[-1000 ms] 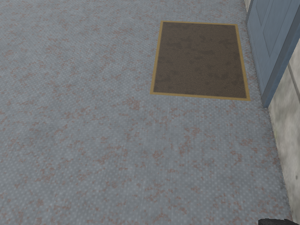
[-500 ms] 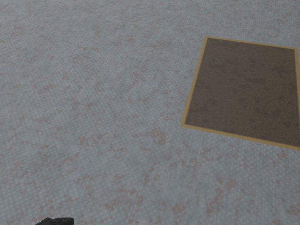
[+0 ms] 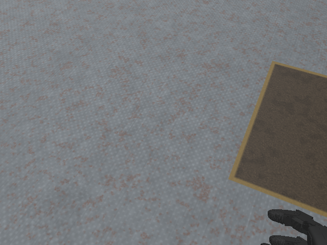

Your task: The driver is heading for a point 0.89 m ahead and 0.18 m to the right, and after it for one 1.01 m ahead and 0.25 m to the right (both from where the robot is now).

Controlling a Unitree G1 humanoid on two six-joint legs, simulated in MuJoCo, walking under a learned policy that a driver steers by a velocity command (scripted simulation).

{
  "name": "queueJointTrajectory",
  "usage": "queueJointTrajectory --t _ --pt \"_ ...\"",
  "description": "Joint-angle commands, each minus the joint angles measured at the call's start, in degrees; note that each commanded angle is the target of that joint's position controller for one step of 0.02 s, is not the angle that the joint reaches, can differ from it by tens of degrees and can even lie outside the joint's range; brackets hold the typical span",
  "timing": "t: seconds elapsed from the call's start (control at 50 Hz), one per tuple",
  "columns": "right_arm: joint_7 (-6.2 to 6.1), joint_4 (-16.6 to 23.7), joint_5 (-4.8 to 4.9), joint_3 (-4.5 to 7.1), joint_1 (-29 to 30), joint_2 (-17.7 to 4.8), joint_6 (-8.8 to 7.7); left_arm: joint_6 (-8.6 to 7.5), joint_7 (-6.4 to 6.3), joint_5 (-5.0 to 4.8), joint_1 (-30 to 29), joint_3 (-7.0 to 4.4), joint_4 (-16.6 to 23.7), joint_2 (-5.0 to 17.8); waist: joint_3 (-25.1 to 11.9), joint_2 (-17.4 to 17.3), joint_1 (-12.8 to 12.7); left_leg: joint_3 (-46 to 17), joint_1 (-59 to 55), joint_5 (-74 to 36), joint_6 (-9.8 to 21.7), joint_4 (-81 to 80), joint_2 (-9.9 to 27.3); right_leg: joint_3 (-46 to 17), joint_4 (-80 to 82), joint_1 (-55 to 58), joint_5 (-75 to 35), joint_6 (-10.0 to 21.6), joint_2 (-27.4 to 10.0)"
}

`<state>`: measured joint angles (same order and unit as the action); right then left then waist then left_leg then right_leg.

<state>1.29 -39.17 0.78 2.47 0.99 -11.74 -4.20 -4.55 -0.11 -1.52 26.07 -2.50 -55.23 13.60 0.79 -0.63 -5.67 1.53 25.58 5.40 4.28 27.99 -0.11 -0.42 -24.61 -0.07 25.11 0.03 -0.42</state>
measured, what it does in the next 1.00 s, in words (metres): walks ahead: right foot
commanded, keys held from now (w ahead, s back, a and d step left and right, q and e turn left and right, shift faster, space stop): w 1.00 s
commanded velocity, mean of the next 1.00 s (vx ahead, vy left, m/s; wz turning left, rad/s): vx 0.50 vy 0.00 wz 0.01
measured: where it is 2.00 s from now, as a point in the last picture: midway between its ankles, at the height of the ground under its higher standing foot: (206, 127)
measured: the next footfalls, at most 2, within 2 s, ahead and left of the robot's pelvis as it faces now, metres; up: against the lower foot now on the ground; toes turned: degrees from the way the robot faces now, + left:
right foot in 0.52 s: +0.46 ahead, -0.12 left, +0.00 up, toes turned -1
left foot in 1.08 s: +0.73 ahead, +0.13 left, +0.00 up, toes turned +1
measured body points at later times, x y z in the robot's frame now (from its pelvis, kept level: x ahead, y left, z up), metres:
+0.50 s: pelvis +0.26 -0.01 +0.00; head +0.30 -0.01 +0.45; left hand +0.51 +0.20 -0.08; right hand +0.21 -0.28 -0.13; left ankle +0.11 +0.10 -0.73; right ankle +0.42 -0.12 -0.71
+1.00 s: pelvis +0.51 -0.02 +0.02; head +0.54 -0.01 +0.46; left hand +0.51 +0.26 -0.12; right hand +0.73 -0.25 -0.08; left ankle +0.68 +0.13 -0.69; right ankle +0.42 -0.12 -0.73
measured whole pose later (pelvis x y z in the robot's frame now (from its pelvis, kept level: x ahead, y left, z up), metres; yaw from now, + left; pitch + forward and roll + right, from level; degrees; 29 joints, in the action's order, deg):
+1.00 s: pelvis +0.51 -0.02 +0.02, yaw +0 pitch +2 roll -2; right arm 1.3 -44.9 0.8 2.3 -2.0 -14.4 -3.9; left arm -4.3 0.5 -0.9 20.7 -3.0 -52.3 15.9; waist 0.8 -1.9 -5.2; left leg -1.5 33.9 -1.4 0.3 32.2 4.9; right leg 1.9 -12.6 0.7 15.0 2.0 3.1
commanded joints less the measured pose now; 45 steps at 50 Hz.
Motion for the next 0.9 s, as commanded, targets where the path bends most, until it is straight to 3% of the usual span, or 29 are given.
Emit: queueJointTrajectory --t 0.02,0.04,0.06,0.08,0.1,0.12,0.16,0.18,0.24,0.3,0.36,0.42,0.48,0.5,0.52,0.54,0.56,0.58,0.6,0.62,0.64,0.66,0.72,0.8,0.9 --pt "-0.40 -3.5 -0.91 5.58 -26.3 -18.2 0.06 -1.66 0.22 0.44 1.5 1.06 5.3 1.3 -21.5 -13.9 11.1 -35.8 -52.2 6.2 14.8 -5.6 22.2 -0.3 -41.4 -36.5 -2.2 1.0 2.3" --pt "-0.18 -3.5 -0.52 4.17 -25.5 -12.7 0.23 -2.62 0.56 -0.43 -0.3 0.01 5.0 5.7 -21.7 -11.0 12.1 -44.3 -50.1 13.6 15.6 -11.8 23.5 -6.9 -49.1 -43.1 6.0 1.3 1.1" --pt "-0.35 -2.9 -0.44 3.18 -20.3 -10.2 -0.09 -3.06 0.81 -1.59 -6.5 -1.27 6.8 9.5 -10.8 -7.4 11.2 -35.7 -42.0 12.3 13.0 -12.8 21.0 -6.1 -50.7 -47.3 1.8 2.2 -1.8" --pt "-0.31 -2.4 -0.57 2.48 -16.3 -8.5 -0.24 -3.06 0.65 -1.16 -10.0 -1.21 7.7 8.8 -6.4 -2.9 9.3 -28.5 -33.7 7.7 11.1 -14.1 18.2 -4.9 -48.2 -45.4 -3.8 2.3 -4.5" --pt "0.00 -1.8 -0.92 1.93 -13.9 -6.5 -0.72 -2.67 0.53 -0.12 -10.4 -1.39 7.6 7.9 -3.3 -1.9 7.6 -23.9 -28.0 3.4 10.5 -16.0 15.9 -4.8 -44.0 -43.5 -7.7 2.0 -6.2" --pt "0.18 -2.2 -1.18 1.66 -13.3 -5.6 -1.16 -2.06 0.51 0.41 -10.1 -1.58 7.6 7.1 -2.4 -3.4 6.0 -20.7 -24.3 0.2 9.7 -17.6 14.1 -5.1 -41.1 -40.3 -10.1 1.8 -7.4" --pt "0.07 -3.2 -0.82 1.85 -13.9 -5.9 -1.57 -1.21 0.56 0.86 -9.5 -1.46 7.7 5.3 -1.9 -3.5 4.6 -16.2 -20.9 -6.9 9.7 -19.4 12.5 -4.1 -38.0 -37.6 -11.9 1.1 -7.6" --pt "0.13 -3.7 -0.64 2.17 -14.6 -7.1 -1.82 -0.68 0.63 1.26 -10.0 -1.59 8.1 5.3 -1.4 -3.2 4.5 -14.1 -20.2 -10.7 10.2 -19.7 12.2 -3.3 -35.7 -38.4 -13.4 0.5 -7.8" --pt "-0.54 -5.5 -0.42 2.52 -17.4 -8.8 -1.62 -0.06 0.74 1.59 -16.7 -1.27 10.6 4.3 0.8 -2.6 5.9 -9.6 -18.4 -13.9 9.9 -20.9 11.0 -2.2 -24.6 -39.6 -22.1 -0.9 -7.2" --pt "-0.90 -7.3 -0.11 2.50 -20.5 -9.5 -1.58 -0.05 1.32 1.15 -23.2 -0.73 12.3 3.3 2.6 -3.2 8.3 -6.1 -16.8 -11.1 7.9 -21.6 8.8 -0.5 -12.5 -35.2 -32.0 0.0 -4.9" --pt "-1.04 -10.0 0.60 2.51 -24.5 -10.5 -1.34 -0.02 1.94 0.60 -28.6 -0.65 14.4 4.0 3.3 -2.8 9.8 -6.9 -21.3 -8.4 7.3 -21.1 11.1 -1.0 -8.6 -35.1 -33.7 0.8 -4.1" --pt "-1.45 -11.5 0.61 2.56 -25.9 -11.0 -0.43 -0.40 2.99 0.53 -32.1 -0.62 16.6 5.1 4.5 -2.6 9.8 -7.6 -28.6 -10.5 6.4 -18.2 13.9 -1.9 -5.5 -38.4 -29.3 2.5 -4.1" --pt "-1.87 -12.2 0.35 2.86 -25.5 -12.4 0.30 -1.02 2.98 0.78 -30.5 -0.93 17.1 6.4 1.9 -4.0 8.2 -7.7 -31.8 -20.6 5.0 -12.7 14.6 0.2 -3.9 -32.7 -22.3 3.8 -2.0" --pt "-1.95 -12.1 0.15 2.97 -24.8 -13.0 0.63 -1.12 2.79 0.88 -26.5 -1.55 16.3 7.6 -0.8 -4.7 5.8 -6.7 -31.6 -30.3 4.2 -7.6 13.6 2.1 -3.1 -26.0 -21.1 4.8 -0.2" --pt "-2.00 -11.9 -0.15 2.61 -24.0 -12.4 0.96 -1.10 2.38 0.95 -17.7 -2.80 13.7 9.9 -6.1 -4.0 1.6 -4.7 -28.3 -36.0 2.8 2.2 10.9 2.8 -2.9 -13.7 -22.9 6.6 0.7" --pt "-2.19 -10.1 -0.82 1.68 -23.6 -10.6 1.10 -0.92 2.12 1.68 -6.6 -3.85 11.3 13.9 -14.2 0.8 -2.4 -2.8 -16.7 -24.1 0.9 19.0 7.9 -7.1 -5.2 4.4 -28.3 10.5 -8.2" --pt "-1.38 -10.2 -0.81 -0.69 -31.5 -2.9 -0.17 -0.71 2.22 1.59 -2.3 -4.77 10.0 17.8 -23.2 16.1 0.8 -1.7 7.6 17.0 -3.4 40.1 -2.9 -33.1 -0.4 25.6 -18.5 20.1 -21.8" --pt "-1.32 -11.2 0.37 0.45 -28.9 -7.8 -1.10 -0.36 2.33 1.07 -2.3 -3.27 10.1 12.0 -23.3 12.0 -1.1 -9.4 13.2 27.2 -3.0 46.8 -1.7 -40.0 5.4 24.5 -12.9 19.1 -22.4" --pt "-1.35 -9.1 1.70 1.66 -23.1 -11.9 -1.70 -0.37 2.17 1.07 -7.4 -2.46 10.9 10.2 -13.6 8.7 -0.2 -8.4 16.4 23.3 -2.5 47.9 1.1 -31.8 6.9 15.9 -14.0 16.4 -20.2" --pt "-1.74 -8.3 1.72 1.60 -19.6 -11.4 -1.77 -0.36 2.05 1.28 -11.7 -1.95 11.5 9.1 -8.3 3.9 1.8 -6.6 14.7 18.2 -2.7 45.3 4.0 -24.9 8.4 7.0 -18.7 14.9 -17.8" --pt "-1.95 -7.8 0.79 1.77 -18.1 -10.4 -1.53 -0.54 2.15 1.57 -13.9 -1.62 11.5 7.9 -4.6 3.0 3.3 -5.9 12.9 15.1 -3.1 41.7 5.6 -20.4 10.1 0.2 -22.7 14.4 -15.8" --pt "-1.93 -7.7 -0.06 1.83 -18.6 -9.4 -1.15 -1.01 2.00 2.12 -14.6 -1.40 11.5 7.1 -4.0 4.3 5.1 -6.1 9.9 13.2 -3.1 39.1 7.0 -17.7 11.3 -3.9 -24.5 13.6 -14.0" --pt "-1.88 -8.1 -0.17 1.70 -19.2 -7.1 0.25 -1.88 2.00 1.82 -14.3 -1.64 10.6 7.7 -2.8 5.3 6.7 -5.2 7.7 9.9 -3.5 33.8 7.7 -12.7 15.3 -8.8 -26.7 14.0 -12.2" --pt "-1.80 -5.5 -0.67 1.55 -11.0 -6.9 0.44 -1.51 0.95 1.63 -11.3 -2.19 8.9 9.8 0.2 4.0 5.1 -5.0 12.5 -1.2 -4.8 21.9 8.3 -9.0 18.2 -8.7 -26.1 13.5 -11.6" --pt "-0.83 -3.2 -0.23 0.85 -2.0 -6.3 -0.15 -1.00 0.43 0.77 -6.9 -2.41 6.6 11.3 2.1 3.9 2.0 -3.1 9.9 -10.4 -5.0 8.4 6.0 -5.1 18.0 -6.9 -24.2 11.7 -10.6"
